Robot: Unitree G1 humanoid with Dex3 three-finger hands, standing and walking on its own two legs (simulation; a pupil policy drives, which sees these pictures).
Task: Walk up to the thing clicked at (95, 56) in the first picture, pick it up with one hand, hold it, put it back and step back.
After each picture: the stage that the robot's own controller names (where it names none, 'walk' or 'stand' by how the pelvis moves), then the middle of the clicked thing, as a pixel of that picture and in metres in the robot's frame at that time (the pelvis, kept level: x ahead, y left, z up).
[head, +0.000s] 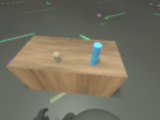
stand; (95, 55) +0.62 -0.04 -0.05
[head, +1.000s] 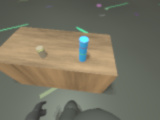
sink last; (83, 50) +0.57 +0.10 -0.02
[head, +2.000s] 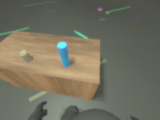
stand; (64, 56) +0.50 +0.24 -0.02
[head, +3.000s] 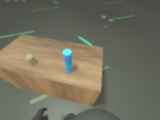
stand; (68, 62) +0.49 +0.21 -0.05
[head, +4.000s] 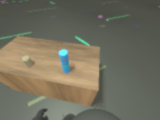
stand; (65, 62) +0.48 +0.23 -0.05
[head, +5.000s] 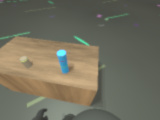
stand; (63, 63) +0.47 +0.25 -0.05
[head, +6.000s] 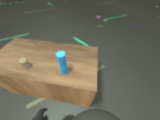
stand; (62, 63) +0.47 +0.25 -0.05
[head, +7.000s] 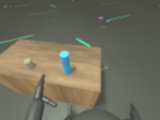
rise first; (66, 64) +0.47 +0.24 -0.05
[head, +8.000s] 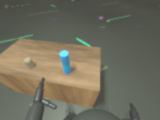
go down; (66, 63) +0.47 +0.25 -0.05
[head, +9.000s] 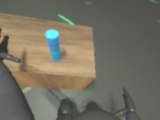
go down; (54, 47) +0.50 +0.23 +0.02
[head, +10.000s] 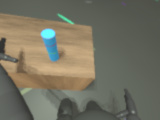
go down; (51, 48) +0.49 +0.24 +0.03
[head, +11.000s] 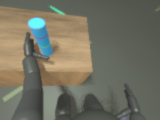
close in; (43, 40) +0.51 +0.25 +0.06
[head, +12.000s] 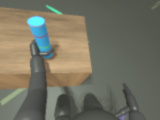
lift; (43, 41) +0.50 +0.24 +0.07
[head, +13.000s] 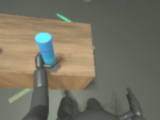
lift; (48, 54) +0.42 +0.24 +0.06
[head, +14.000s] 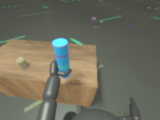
lift; (63, 61) +0.33 +0.17 +0.17
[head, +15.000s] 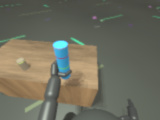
hold; (63, 62) +0.34 +0.18 +0.15
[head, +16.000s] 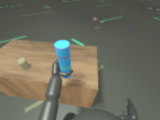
hold; (64, 62) +0.33 +0.17 +0.16
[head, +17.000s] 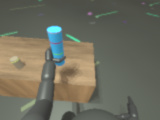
crouch; (57, 48) +0.42 +0.21 +0.17
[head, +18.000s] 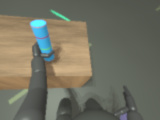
lower; (44, 43) +0.49 +0.24 +0.06
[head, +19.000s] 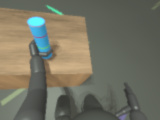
lower; (42, 41) +0.50 +0.24 +0.07
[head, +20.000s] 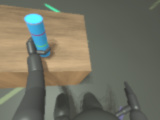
lower; (40, 39) +0.51 +0.24 +0.07
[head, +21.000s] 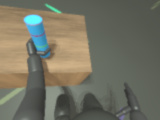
lower; (40, 40) +0.50 +0.25 +0.07
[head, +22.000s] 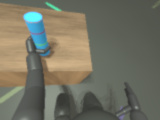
rest; (40, 38) +0.51 +0.25 +0.08
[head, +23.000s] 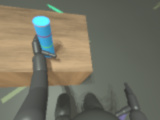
withdraw; (46, 41) +0.50 +0.22 +0.07
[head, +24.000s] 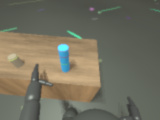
sink last; (64, 59) +0.45 +0.20 +0.01
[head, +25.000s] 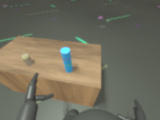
stand; (67, 61) +0.47 +0.22 +0.00
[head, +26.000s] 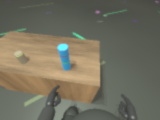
stand; (65, 58) +0.46 +0.22 +0.02
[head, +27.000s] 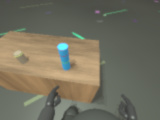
stand; (64, 58) +0.47 +0.22 +0.02
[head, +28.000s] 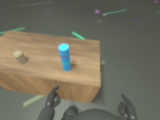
stand; (65, 58) +0.46 +0.21 +0.02
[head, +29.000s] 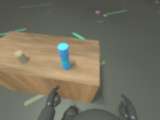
stand; (65, 58) +0.47 +0.22 +0.02
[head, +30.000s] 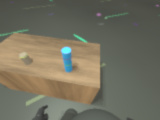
stand; (67, 61) +0.47 +0.21 -0.02
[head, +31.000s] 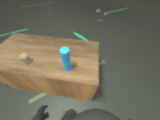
walk; (66, 60) +0.48 +0.22 -0.05
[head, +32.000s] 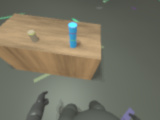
walk; (72, 36) +0.70 +0.19 -0.03
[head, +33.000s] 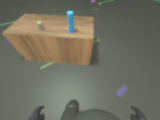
walk; (70, 23) +1.02 +0.31 -0.02
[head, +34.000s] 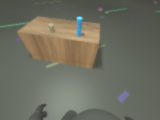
stand; (79, 27) +1.09 +0.21 -0.04
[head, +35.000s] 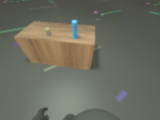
stand; (74, 30) +1.10 +0.25 -0.05
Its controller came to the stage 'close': yes
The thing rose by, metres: 0.22
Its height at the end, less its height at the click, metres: +0.00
